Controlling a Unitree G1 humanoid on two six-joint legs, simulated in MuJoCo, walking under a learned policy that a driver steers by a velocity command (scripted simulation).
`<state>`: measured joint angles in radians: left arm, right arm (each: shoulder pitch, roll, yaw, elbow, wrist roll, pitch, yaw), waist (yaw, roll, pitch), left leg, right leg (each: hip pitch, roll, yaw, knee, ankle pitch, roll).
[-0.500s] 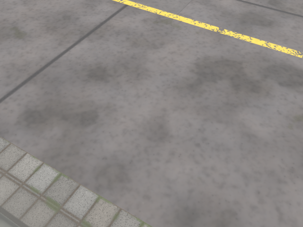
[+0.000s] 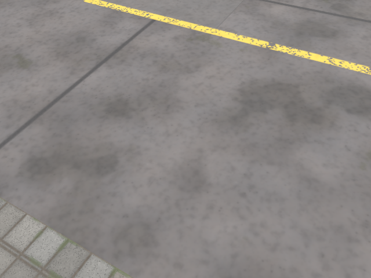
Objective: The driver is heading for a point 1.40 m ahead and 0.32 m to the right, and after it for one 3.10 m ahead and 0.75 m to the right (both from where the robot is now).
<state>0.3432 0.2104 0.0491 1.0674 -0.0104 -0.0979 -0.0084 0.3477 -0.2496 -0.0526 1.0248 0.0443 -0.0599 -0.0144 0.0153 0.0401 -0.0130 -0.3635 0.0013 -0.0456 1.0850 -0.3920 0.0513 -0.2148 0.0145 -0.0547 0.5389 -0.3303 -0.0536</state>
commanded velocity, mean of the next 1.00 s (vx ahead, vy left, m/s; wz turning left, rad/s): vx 0.47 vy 0.00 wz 0.00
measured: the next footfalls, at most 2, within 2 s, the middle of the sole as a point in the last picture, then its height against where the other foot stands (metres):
left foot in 0.36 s outside the picture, level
right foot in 0.96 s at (253, 260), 0.18 m lower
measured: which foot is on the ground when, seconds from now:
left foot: up 0.00-0.34, down 0.36-0.98, up 1.00-1.00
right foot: down 0.00-0.40, up 0.42-0.94, down 0.96-1.00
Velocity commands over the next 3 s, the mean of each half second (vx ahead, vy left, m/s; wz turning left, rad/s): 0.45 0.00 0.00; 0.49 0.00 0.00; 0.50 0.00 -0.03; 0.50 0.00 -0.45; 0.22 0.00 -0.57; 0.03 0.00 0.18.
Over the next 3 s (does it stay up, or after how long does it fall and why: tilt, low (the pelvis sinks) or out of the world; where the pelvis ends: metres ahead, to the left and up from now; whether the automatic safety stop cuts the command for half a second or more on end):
stays up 1.32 -0.23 -0.17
